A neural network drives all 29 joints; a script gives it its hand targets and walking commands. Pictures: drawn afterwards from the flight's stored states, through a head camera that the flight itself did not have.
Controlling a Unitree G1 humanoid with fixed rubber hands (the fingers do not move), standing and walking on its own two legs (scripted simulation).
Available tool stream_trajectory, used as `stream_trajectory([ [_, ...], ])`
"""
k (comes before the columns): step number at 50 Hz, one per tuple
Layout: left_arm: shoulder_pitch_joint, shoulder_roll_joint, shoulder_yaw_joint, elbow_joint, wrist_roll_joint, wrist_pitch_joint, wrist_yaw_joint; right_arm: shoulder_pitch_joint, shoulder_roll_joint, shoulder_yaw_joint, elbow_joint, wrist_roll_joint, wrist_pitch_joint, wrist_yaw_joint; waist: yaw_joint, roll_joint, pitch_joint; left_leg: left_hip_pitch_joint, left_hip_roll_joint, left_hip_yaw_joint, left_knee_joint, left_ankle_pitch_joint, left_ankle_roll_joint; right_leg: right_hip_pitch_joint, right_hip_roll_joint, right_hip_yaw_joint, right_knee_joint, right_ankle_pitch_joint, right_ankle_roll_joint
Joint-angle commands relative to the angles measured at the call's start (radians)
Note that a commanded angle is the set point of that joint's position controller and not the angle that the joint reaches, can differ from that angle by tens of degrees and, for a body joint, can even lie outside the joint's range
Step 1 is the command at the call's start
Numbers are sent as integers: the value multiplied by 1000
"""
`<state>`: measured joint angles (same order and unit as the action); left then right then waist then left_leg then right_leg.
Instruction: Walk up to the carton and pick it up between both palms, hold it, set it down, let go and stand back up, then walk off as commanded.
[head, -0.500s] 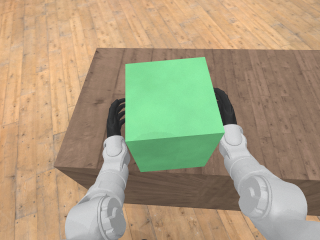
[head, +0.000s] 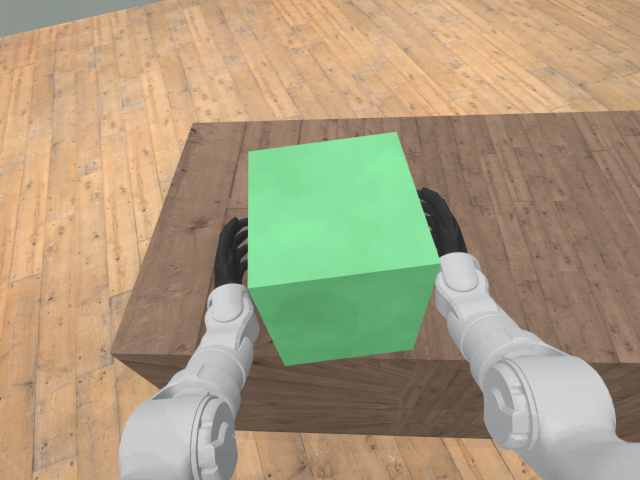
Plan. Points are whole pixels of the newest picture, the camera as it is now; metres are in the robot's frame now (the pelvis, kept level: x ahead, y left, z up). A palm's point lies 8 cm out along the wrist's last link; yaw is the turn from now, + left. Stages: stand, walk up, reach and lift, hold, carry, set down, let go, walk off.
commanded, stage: reach and lift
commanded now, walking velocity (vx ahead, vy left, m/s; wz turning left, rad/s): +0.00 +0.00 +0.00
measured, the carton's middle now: (336, 257) +0.42 +0.02 -0.01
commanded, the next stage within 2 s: none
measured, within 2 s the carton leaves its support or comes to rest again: leaves its support in 0.06 s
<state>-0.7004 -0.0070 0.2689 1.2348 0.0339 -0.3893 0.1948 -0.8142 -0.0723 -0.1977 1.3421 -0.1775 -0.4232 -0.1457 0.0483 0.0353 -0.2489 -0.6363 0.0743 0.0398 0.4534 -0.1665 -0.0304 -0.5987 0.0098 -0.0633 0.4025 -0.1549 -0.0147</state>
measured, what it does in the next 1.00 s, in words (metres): stands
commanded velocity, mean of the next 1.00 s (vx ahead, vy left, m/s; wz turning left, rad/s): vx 0.00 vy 0.00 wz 0.00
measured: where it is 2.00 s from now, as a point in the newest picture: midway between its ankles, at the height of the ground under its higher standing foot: outside the picture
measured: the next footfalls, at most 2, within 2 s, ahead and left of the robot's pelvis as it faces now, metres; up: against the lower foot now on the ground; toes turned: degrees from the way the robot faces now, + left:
none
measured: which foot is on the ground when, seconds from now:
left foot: down 0.00-1.00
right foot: down 0.00-1.00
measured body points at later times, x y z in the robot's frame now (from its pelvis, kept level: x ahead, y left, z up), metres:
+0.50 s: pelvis +0.00 +0.00 +0.01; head -0.04 +0.01 +0.46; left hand +0.40 +0.17 +0.15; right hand +0.42 -0.13 +0.18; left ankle +0.01 +0.14 -0.73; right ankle +0.00 -0.11 -0.73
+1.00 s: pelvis -0.02 +0.01 +0.01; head -0.06 +0.03 +0.46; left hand +0.37 +0.18 +0.16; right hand +0.39 -0.11 +0.16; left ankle +0.01 +0.14 -0.73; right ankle +0.00 -0.11 -0.73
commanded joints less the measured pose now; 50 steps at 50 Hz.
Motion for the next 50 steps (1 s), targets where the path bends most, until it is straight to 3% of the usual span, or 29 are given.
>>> stream_trajectory([
  [1, -865, -710, -392, -312, 45, -68, -140, -680, 780, 364, -280, -43, -29, 160, -21, -66, -779, 269, -81, 5, 42, 368, -12, 502, 49, 13, 110, 595, 45],
  [2, -831, -735, -407, -312, 38, -61, -134, -663, 800, 398, -319, -12, -9, 161, -15, -44, -781, 282, -84, 0, 51, 381, -12, 498, 54, 15, 123, 591, 48],
  [3, -931, -735, -435, -408, 17, -51, -133, -670, 815, 424, -334, 11, 20, 151, -41, -47, -826, 321, -86, -7, 71, 407, -23, 502, 58, 12, 125, 596, 48],
  [5, -923, -763, -488, -486, -7, -29, -119, -669, 856, 496, -404, 74, 62, 154, -26, 5, -865, 369, -85, -18, 84, 426, -34, 479, 67, 22, 124, 575, 46],
  [7, -1035, -760, -518, -597, -25, -13, -111, -655, 873, 508, -463, 97, 103, 146, -60, 13, -854, 369, -84, -40, 81, 407, -35, 452, 63, 26, 110, 543, 49],
  [8, -988, -770, -513, -565, -25, 21, -112, -689, 857, 531, -502, 135, 127, 137, -52, -11, -789, 390, -87, -42, 84, 398, -38, 446, 63, 26, 99, 499, 54],
  [11, -1099, -743, -526, -691, -26, 97, -112, -656, 877, 530, -477, 169, 219, 118, -92, 7, -699, 434, -93, -56, 69, 352, -46, 439, 60, 31, 61, 389, 57],
  [13, -1032, -758, -542, -694, -38, 180, -114, -660, 856, 526, -512, 230, 286, 110, -95, 0, -651, 510, -99, -62, 61, 365, -41, 439, 49, 40, 39, 375, 65],
  [14, -1104, -760, -524, -784, -23, 210, -112, -672, 848, 509, -528, 233, 310, 110, -110, 14, -661, 536, -97, -73, 59, 383, -46, 451, 55, 37, 25, 376, 54],
  [16, -1067, -744, -477, -765, -12, 293, -127, -678, 837, 491, -563, 274, 377, 99, -101, -16, -556, 553, -106, -73, 30, 341, -36, 477, 46, 47, -7, 327, 61],
  [17, -1101, -726, -462, -830, -13, 335, -134, -702, 860, 463, -552, 291, 408, 99, -100, -11, -568, 564, -112, -69, 20, 330, -38, 506, 48, 51, -21, 314, 65],
  [21, -920, -702, -353, -706, 59, 503, -181, -707, 813, 376, -576, 299, 490, 91, -84, -52, -332, 562, -123, -50, -47, 256, -12, 593, 38, 54, -87, 269, 69],
  [22, -950, -688, -314, -696, 88, 521, -194, -738, 791, 318, -544, 292, 492, 102, -95, -16, -283, 556, -123, -43, -67, 239, -10, 581, 38, 41, -98, 224, 64],
  [24, -883, -650, -264, -668, 127, 569, -224, -675, 752, 275, -493, 282, 511, 105, -103, -32, -191, 593, -127, -22, -94, 230, -15, 603, 36, 37, -117, 233, 65],
  [25, -896, -642, -263, -715, 132, 587, -229, -699, 751, 265, -505, 269, 504, 113, -85, -18, -224, 610, -120, -19, -94, 247, -19, 640, 45, 27, -110, 255, 59],
  [26, -873, -644, -219, -640, 159, 610, -236, -727, 713, 228, -494, 251, 507, 123, -95, -39, -172, 602, -118, -14, -118, 216, -12, 625, 45, 17, -129, 201, 59],
  [28, -841, -621, -184, -648, 192, 642, -245, -738, 685, 186, -487, 230, 491, 136, -65, -34, -143, 614, -115, 2, -134, 184, -5, 622, 51, 0, -144, 154, 61],
  [29, -825, -638, -192, -668, 193, 656, -246, -742, 676, 182, -509, 234, 478, 144, -68, 1, -173, 656, -108, -1, -131, 233, -13, 621, 55, -11, -140, 189, 50],
  [31, -810, -650, -236, -720, 182, 665, -256, -740, 665, 220, -562, 241, 453, 145, -89, -17, -220, 693, -109, -2, -114, 289, -26, 661, 58, -16, -141, 260, 50],
  [32, -779, -625, -232, -738, 185, 679, -254, -749, 674, 247, -605, 256, 450, 135, -63, -43, -232, 690, -108, 5, -105, 317, -22, 685, 64, -13, -124, 318, 59],
  [33, -789, -669, -290, -786, 162, 683, -255, -806, 675, 286, -677, 276, 434, 139, -66, -16, -302, 719, -111, -5, -84, 352, -31, 694, 64, -13, -118, 349, 52],
  [35, -785, -646, -302, -797, 167, 696, -250, -797, 662, 296, -670, 273, 439, 136, -66, -12, -247, 713, -109, 1, -92, 315, -30, 643, 61, -19, -127, 274, 54],
  [36, -789, -650, -305, -761, 169, 702, -251, -814, 645, 266, -652, 253, 441, 133, -85, -16, -221, 707, -101, -6, -96, 268, -23, 615, 62, -34, -140, 206, 50],
  [39, -832, -674, -392, -830, 126, 721, -243, -869, 663, 290, -755, 256, 437, 134, -97, -1, -291, 699, -98, -16, -108, 164, -17, 601, 57, -38, -139, 119, 53],
  [43, -922, -720, -507, -956, 36, 718, -201, -862, 721, 371, -797, 315, 476, 124, -121, 52, -440, 753, -107, -44, -63, 202, -36, 550, 57, -25, -107, 150, 53],
  [44, -913, -734, -536, -987, 31, 728, -202, -873, 724, 394, -836, 342, 481, 118, -137, 49, -473, 770, -102, -45, -58, 213, -33, 550, 59, -33, -106, 175, 57],
  [45, -896, -744, -533, -942, 27, 739, -198, -894, 725, 404, -855, 350, 500, 113, -115, 33, -438, 744, -101, -51, -56, 198, -27, 531, 60, -21, -106, 140, 59],
  [48, -891, -746, -566, -992, 9, 769, -201, -885, 751, 437, -904, 384, 537, 94, -136, 41, -424, 737, -112, -61, -69, 172, -25, 537, 59, -14, -108, 132, 60],
  [50, -878, -720, -522, -984, 28, 797, -212, -849, 757, 444, -882, 395, 582, 84, -131, -6, -366, 704, -114, -64, -82, 144, -2, 558, 52, -3, -119, 118, 70],
])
